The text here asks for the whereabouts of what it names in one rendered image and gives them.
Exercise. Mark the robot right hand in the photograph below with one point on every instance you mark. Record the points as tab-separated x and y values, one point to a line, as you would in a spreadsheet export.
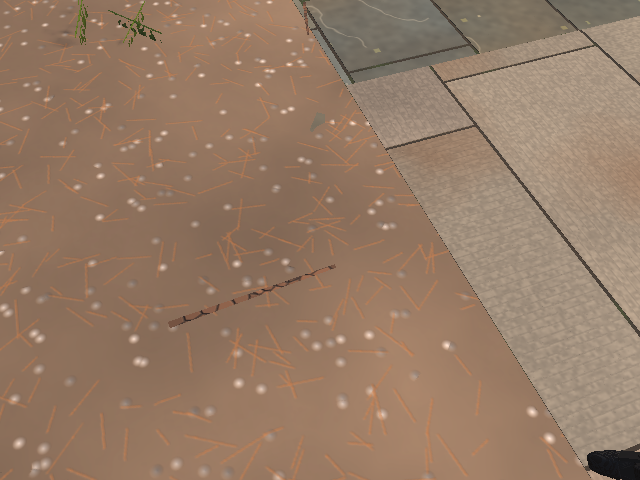
623	465

